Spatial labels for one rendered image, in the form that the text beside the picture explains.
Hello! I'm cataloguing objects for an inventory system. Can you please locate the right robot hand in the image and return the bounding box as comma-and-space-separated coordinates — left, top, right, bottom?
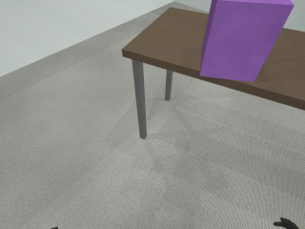
273, 218, 299, 229

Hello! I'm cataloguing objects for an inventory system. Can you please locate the carton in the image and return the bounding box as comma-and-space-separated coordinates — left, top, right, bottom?
199, 0, 295, 83

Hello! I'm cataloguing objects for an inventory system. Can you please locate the table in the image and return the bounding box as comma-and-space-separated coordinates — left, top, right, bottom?
122, 7, 305, 139

